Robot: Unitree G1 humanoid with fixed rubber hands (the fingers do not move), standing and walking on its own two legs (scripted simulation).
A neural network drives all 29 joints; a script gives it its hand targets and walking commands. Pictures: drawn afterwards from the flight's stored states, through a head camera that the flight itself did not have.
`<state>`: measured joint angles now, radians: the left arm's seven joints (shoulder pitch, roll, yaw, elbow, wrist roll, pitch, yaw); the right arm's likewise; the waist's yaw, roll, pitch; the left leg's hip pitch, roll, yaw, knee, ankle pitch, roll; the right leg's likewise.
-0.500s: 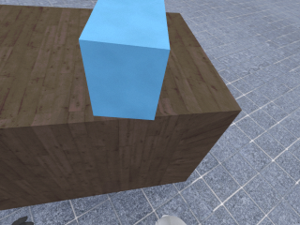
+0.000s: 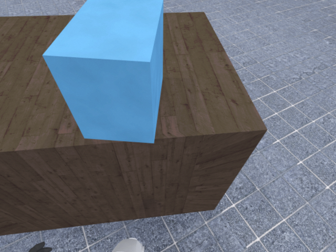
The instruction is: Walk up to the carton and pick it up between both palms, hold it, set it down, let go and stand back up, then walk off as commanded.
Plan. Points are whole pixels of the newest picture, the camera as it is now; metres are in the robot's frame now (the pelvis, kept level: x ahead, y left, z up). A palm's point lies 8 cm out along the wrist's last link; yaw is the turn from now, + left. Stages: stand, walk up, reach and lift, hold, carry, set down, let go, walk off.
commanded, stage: walk up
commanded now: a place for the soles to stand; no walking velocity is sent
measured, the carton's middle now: (123, 70) +0.53 +0.15 +0.14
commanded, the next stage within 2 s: none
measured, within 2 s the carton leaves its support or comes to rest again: neither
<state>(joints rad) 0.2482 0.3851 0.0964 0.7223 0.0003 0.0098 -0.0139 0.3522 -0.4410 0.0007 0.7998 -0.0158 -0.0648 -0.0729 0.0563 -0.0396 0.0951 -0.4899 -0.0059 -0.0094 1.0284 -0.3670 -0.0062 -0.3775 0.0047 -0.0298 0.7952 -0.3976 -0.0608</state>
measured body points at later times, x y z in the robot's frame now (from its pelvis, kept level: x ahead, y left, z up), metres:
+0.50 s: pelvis -0.02 +0.02 -0.01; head +0.01 +0.04 +0.44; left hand +0.08 +0.35 -0.11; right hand +0.05 -0.31 -0.10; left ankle +0.08 +0.15 -0.71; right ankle -0.02 -0.08 -0.71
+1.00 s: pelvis +0.00 +0.05 -0.01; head +0.02 +0.07 +0.44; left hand +0.08 +0.37 -0.12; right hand +0.08 -0.28 -0.09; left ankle +0.08 +0.14 -0.71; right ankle -0.02 -0.08 -0.69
